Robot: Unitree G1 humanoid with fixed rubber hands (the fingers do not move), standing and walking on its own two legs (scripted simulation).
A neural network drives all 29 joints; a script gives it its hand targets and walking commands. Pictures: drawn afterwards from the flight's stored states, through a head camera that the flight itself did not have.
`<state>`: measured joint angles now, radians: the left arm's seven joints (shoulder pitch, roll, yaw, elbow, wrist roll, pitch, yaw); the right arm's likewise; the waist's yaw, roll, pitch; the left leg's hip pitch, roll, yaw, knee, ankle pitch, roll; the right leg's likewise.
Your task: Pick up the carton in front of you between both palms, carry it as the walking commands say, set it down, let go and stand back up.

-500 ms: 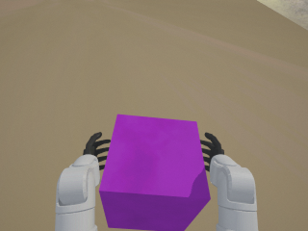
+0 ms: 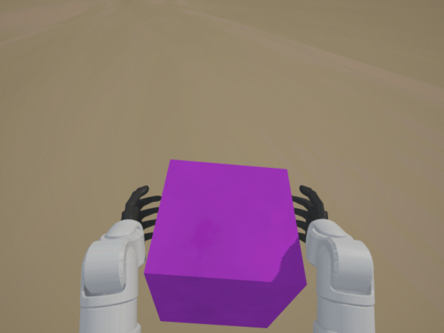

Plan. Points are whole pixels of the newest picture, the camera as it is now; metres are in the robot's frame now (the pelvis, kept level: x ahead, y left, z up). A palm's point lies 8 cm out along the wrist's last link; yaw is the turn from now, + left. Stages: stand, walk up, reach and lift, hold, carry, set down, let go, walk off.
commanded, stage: carry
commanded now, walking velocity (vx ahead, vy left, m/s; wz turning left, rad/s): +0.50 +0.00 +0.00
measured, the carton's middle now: (221, 248) +0.27 +0.01 -0.01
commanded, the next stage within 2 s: none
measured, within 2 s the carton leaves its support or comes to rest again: neither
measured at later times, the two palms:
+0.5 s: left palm (153, 104) +0.62 +0.18 +0.06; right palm (272, 106) +0.60 -0.11 +0.07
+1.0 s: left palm (184, 39) +0.96 +0.14 +0.07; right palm (273, 40) +0.96 -0.16 +0.06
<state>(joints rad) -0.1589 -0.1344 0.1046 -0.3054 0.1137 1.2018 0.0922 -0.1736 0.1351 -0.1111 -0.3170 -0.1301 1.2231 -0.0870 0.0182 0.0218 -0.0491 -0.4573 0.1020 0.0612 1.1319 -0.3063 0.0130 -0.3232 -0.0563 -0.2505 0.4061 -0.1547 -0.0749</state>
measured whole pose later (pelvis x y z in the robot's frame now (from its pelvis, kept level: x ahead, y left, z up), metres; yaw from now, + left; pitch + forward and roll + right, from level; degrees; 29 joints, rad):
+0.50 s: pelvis +0.34 +0.06 +0.00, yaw -5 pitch +4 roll -1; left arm -0.15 -0.13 0.11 -0.33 0.13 1.21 0.09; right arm -0.17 0.14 -0.10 -0.29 -0.12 1.20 -0.09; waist -0.02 -0.02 -0.04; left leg -0.34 0.04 0.26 0.42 -0.16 0.08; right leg -0.42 -0.08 -0.07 1.15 -0.34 -0.01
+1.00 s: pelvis +0.69 -0.01 -0.01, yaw +0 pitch +4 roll +0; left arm -0.17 -0.14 0.10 -0.32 0.11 1.21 0.09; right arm -0.17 0.13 -0.12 -0.35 -0.12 1.23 -0.08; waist 0.02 0.02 -0.03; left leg -0.36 0.06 0.06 1.17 -0.36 0.02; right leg -0.37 -0.04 -0.25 0.44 -0.14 -0.08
